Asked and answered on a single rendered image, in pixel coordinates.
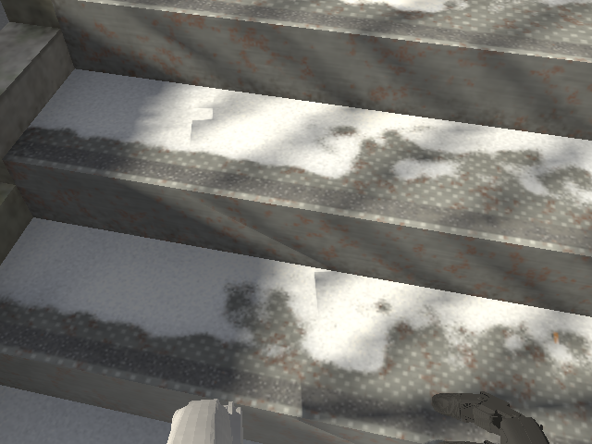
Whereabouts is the left robot thigh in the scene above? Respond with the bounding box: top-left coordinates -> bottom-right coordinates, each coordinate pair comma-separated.
167,399 -> 243,444

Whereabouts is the right robot hand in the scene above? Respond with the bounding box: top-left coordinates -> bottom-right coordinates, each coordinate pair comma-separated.
432,391 -> 549,444

